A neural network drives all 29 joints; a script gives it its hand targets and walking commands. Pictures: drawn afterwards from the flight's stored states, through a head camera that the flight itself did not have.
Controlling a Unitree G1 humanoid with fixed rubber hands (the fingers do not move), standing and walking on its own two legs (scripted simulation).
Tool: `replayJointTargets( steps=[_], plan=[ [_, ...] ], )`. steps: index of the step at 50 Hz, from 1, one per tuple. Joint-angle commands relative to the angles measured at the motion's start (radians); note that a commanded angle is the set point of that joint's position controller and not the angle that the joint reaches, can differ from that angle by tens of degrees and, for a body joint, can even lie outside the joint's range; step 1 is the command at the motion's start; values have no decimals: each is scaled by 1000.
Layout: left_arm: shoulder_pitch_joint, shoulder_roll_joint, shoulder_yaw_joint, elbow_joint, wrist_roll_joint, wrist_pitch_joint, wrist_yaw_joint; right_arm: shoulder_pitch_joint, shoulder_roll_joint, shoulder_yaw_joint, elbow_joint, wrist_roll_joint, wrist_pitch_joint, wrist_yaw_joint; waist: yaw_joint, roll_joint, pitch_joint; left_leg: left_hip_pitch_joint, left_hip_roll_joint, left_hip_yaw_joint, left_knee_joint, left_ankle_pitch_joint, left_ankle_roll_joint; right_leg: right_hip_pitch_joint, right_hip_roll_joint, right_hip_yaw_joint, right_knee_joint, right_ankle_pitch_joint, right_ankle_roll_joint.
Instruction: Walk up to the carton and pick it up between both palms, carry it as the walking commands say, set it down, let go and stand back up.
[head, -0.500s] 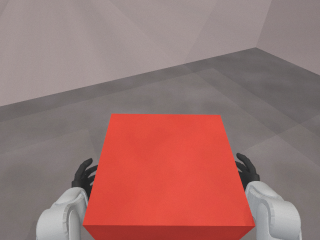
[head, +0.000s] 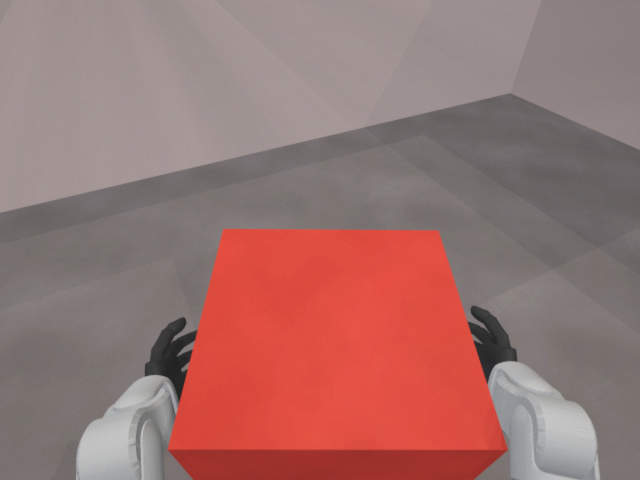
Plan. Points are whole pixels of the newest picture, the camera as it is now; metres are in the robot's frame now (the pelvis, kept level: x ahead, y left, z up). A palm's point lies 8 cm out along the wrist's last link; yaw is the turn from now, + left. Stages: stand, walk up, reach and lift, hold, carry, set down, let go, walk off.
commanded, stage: carry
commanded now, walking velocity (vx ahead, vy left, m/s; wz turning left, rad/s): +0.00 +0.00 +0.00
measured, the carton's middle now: (330, 373) +0.28 +0.00 +0.01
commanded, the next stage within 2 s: none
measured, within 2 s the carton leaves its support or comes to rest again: neither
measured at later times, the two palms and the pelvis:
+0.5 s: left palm (174, 376) +0.25 +0.18 +0.06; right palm (493, 367) +0.25 -0.19 +0.06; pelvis +0.01 +0.00 +0.00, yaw +0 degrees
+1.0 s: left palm (184, 372) +0.26 +0.17 +0.05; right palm (494, 362) +0.26 -0.20 +0.06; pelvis +0.01 -0.01 +0.00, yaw +0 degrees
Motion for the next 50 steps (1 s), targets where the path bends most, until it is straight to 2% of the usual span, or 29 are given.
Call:
replayJointTargets(
  steps=[1, 2, 3, 5, 8, 9, 11, 13, 14, 15, 17, 20, 22, 24, 26, 29, 30, 31, 33, 34, 35, 37, 38, 40, 42, 43, 44, 48, 50],
  plan=[
    [-542, -751, -745, -281, -181, -48, -90, -515, 744, 779, -274, 220, -35, 80, 1, -5, -185, 201, 93, -109, -43, 107, 16, -49, -95, 79, -114, 177, -34],
    [-510, -696, -692, -193, -150, -51, -93, -494, 703, 736, -181, 188, -39, 80, 1, -17, -185, 199, 89, -108, -55, 85, 14, -53, -98, 88, -116, 177, -35],
    [-529, -754, -753, -293, -189, -37, -86, -493, 750, 775, -272, 216, -27, 79, 1, 32, -180, 215, 85, -94, -48, 67, 6, -71, -98, 79, -113, 153, -29],
    [-510, -613, -622, -55, -89, -50, -89, -446, 614, 628, -20, 112, -42, 81, 1, 21, -188, 193, 92, -112, -68, 71, 15, -53, -89, 71, -110, 106, -30],
    [-527, -705, -685, -170, -137, -69, -94, -513, 699, 723, -165, 180, -58, 87, 4, -4, -201, 220, 98, -107, -51, 150, 11, -46, -95, 76, -109, 176, -33],
    [-548, -783, -775, -329, -205, -49, -90, -502, 778, 797, -301, 237, -37, 84, 5, 12, -198, 196, 97, -118, -60, 138, 17, -38, -91, 86, -105, 161, -37],
    [-478, -586, -555, 54, -48, -84, -95, -452, 579, 594, 63, 89, -74, 87, 2, 4, -220, 229, 93, -98, -32, 126, 14, -36, -101, 90, -110, 214, -38],
    [-559, -779, -765, -327, -195, -90, -100, -518, 782, 805, -309, 228, -74, 90, 3, -6, -189, 186, 95, -110, -70, 73, 6, -26, -92, 75, -115, 133, -28],
    [-572, -711, -678, -144, -133, -98, -102, -506, 709, 694, -102, 153, -80, 95, 3, 16, -183, 183, 89, -109, -81, 56, 5, -43, -94, 76, -114, 108, -32],
    [-531, -692, -657, -99, -120, -96, -101, -454, 673, 666, -66, 131, -78, 94, 2, 5, -200, 221, 96, -111, -68, 72, 8, -56, -87, 84, -121, 108, -32],
    [-532, -725, -712, -191, -150, -100, -101, -477, 716, 718, -162, 168, -88, 92, 4, 15, -234, 233, 97, -111, -60, 112, 10, -40, -92, 87, -114, 147, -38],
    [-521, -698, -669, -107, -121, -110, -104, -474, 673, 684, -101, 142, -97, 97, 4, 16, -215, 219, 99, -104, -65, 143, 9, -34, -92, 87, -106, 175, -33],
    [-559, -783, -772, -303, -196, -97, -104, -488, 784, 784, -260, 215, -85, 93, 3, 12, -234, 232, 105, -106, -32, 205, 15, -6, -95, 81, -109, 249, -32],
    [-460, -629, -604, -11, -74, -115, -105, -452, 619, 646, -15, 113, -104, 94, 3, -6, -259, 251, 99, -96, -11, 223, 20, -10, -102, 84, -99, 296, -31],
    [-483, -707, -692, -157, -134, -116, -111, -463, 697, 736, -160, 164, -105, 95, 3, 0, -225, 210, 98, -102, -41, 177, 14, 3, -100, 79, -96, 255, -31],
    [-537, -693, -690, -171, -131, -117, -108, -476, 695, 710, -124, 161, -100, 101, 2, 3, -212, 222, 99, -111, -42, 194, 15, -23, -92, 86, -103, 220, -30],
    [-517, -629, -610, -22, -76, -136, -111, -455, 642, 640, 29, 107, -117, 102, 2, -32, -239, 234, 106, -111, -33, 183, 17, -15, -92, 83, -109, 219, -32],
    [-502, -751, -728, -226, -161, -124, -111, -483, 753, 778, -215, 200, -107, 100, 0, -44, -234, 231, 106, -112, -41, 150, 12, -10, -98, 90, -116, 221, -36],
    [-501, -677, -644, -71, -102, -129, -113, -475, 664, 683, -71, 133, -115, 99, 3, -16, -237, 233, 96, -97, -18, 203, 16, -3, -101, 87, -101, 291, -28],
    [-512, -695, -687, -142, -119, -128, -113, -480, 687, 708, -128, 151, -117, 101, 2, 17, -220, 226, 98, -106, -41, 186, 15, -15, -98, 88, -97, 233, -33],
    [-487, -671, -649, -73, -93, -134, -110, -465, 656, 683, -79, 131, -123, 100, 1, 16, -235, 237, 100, -98, -36, 161, 12, -19, -102, 86, -106, 230, -36],
    [-529, -731, -727, -215, -152, -124, -108, -468, 731, 746, -177, 183, -108, 100, 1, 27, -202, 212, 97, -110, -60, 131, 11, -18, -95, 89, -111, 178, -28],
    [-537, -633, -621, -43, -77, -140, -113, -479, 629, 650, -10, 109, -123, 101, 1, 4, -190, 215, 102, -102, -49, 150, 12, -28, -99, 87, -122, 217, -31],
    [-514, -673, -664, -113, -104, -139, -115, -487, 679, 710, -102, 148, -125, 105, 2, 3, -198, 223, 102, -113, -58, 127, 10, -22, -94, 86, -124, 169, -32],
    [-529, -662, -638, -59, -87, -162, -119, -487, 673, 667, -28, 121, -148, 110, 3, 25, -216, 227, 103, -99, -48, 168, 8, -5, -102, 83, -115, 217, -27],
    [-566, -741, -716, -216, -151, -157, -116, -529, 758, 764, -187, 193, -139, 107, 2, -12, -195, 233, 106, -104, -38, 180, 6, -17, -98, 88, -115, 250, -29],
    [-521, -610, -581, 32, -52, -171, -120, -467, 629, 621, 74, 83, -152, 111, 3, -17, -216, 223, 99, -103, -30, 194, 11, -1, -100, 90, -113, 272, -27],
    [-530, -721, -674, -113, -116, -183, -127, -507, 722, 724, -123, 154, -170, 111, 1, 4, -211, 216, 100, -94, -29, 187, 4, 10, -103, 90, -106, 283, -32],
    [-499, -691, -635, -37, -84, -175, -124, -499, 689, 694, -60, 135, -163, 113, 2, 3, -234, 239, 96, -88, -18, 177, 8, 3, -104, 90, -112, 271, -32]
  ],
)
